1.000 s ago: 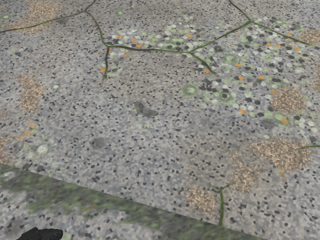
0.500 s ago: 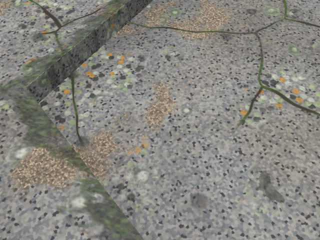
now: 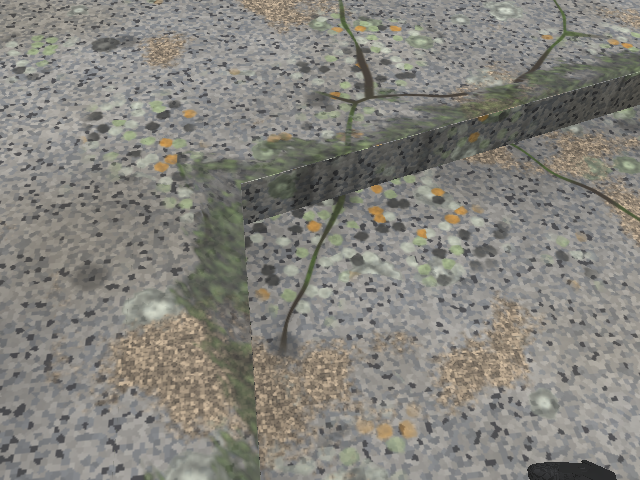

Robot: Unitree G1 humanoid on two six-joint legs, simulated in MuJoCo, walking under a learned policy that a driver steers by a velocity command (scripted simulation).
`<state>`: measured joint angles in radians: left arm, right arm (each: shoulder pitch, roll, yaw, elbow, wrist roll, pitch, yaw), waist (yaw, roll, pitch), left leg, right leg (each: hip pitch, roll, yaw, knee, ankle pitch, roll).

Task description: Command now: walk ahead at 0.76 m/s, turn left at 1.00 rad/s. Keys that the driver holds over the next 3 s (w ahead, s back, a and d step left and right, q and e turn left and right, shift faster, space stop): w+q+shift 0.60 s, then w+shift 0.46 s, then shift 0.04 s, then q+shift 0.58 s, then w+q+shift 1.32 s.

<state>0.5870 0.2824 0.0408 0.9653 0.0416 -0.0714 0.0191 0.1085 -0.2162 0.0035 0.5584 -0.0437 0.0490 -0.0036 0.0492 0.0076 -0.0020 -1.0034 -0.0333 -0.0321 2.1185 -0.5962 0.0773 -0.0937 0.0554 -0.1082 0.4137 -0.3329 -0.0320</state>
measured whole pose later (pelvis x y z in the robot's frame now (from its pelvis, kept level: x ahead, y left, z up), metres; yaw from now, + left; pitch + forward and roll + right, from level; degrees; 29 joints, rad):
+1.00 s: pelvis +0.68 +0.33 +0.10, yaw +44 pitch +3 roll +0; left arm 0.26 0.24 0.05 0.66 0.03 -0.07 -0.04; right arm 0.36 -0.22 -0.03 0.79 -0.04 -0.06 -0.01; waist 0.03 0.00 -0.06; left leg -0.42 -0.10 0.04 0.98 -0.62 0.12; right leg -0.71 -0.01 0.10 1.63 -0.41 -0.07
